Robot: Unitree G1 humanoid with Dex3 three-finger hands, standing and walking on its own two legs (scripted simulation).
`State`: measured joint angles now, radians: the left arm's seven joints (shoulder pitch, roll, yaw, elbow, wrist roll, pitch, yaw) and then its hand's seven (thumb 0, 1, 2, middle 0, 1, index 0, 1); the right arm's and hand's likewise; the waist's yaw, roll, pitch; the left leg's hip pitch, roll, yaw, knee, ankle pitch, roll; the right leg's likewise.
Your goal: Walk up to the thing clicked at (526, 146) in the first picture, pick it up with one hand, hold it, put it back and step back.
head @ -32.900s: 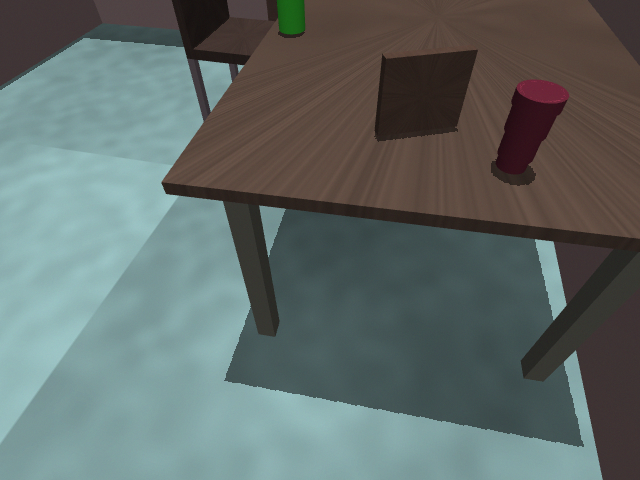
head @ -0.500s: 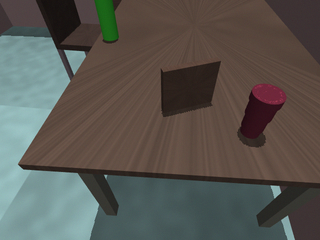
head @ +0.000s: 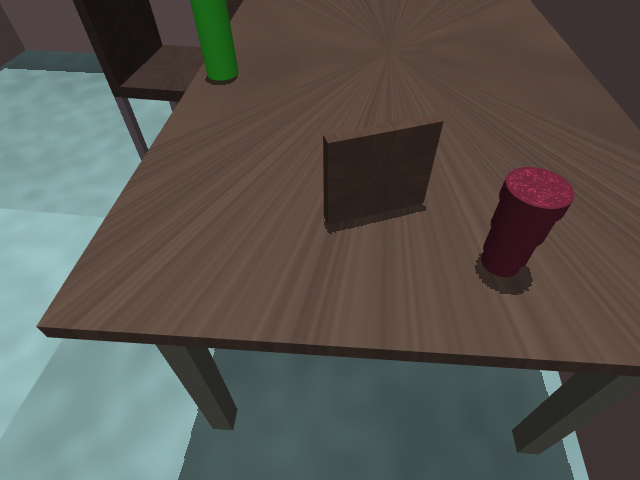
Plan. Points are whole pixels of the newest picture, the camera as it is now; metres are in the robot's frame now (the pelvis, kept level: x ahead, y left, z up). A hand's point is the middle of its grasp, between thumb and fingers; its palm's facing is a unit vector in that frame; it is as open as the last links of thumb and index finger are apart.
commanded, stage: stand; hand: right
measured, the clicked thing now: (517, 228) +0.47 -0.25 +0.05
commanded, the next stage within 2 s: step back in 0.26 s
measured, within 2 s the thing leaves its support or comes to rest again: neither
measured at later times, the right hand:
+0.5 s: hand out of the picture +0.07 -0.27 -0.17, palm faces -0.03 +0.92 -0.40, open 7.4 cm
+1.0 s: hand out of the picture -0.04 -0.24 -0.18, palm faces +0.02 +0.92 -0.39, open 7.4 cm
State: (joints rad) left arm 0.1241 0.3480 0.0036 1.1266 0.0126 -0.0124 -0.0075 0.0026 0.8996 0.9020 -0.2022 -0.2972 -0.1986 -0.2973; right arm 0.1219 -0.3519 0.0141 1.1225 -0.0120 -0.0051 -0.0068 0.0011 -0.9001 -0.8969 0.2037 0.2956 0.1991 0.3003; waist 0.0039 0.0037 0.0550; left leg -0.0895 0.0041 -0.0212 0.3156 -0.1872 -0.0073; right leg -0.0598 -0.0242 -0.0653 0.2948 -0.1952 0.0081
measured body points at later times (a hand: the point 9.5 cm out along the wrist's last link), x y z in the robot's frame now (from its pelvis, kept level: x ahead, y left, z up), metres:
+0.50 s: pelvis -0.04 +0.01 -0.02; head +0.02 +0.01 +0.42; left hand +0.07 +0.33 -0.14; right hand +0.07 -0.31 -0.14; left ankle -0.03 +0.13 -0.73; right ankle -0.02 -0.12 -0.75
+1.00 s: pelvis -0.13 +0.03 -0.03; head -0.06 +0.02 +0.41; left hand -0.01 +0.34 -0.15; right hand -0.04 -0.29 -0.16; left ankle -0.07 +0.16 -0.75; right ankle -0.15 -0.09 -0.75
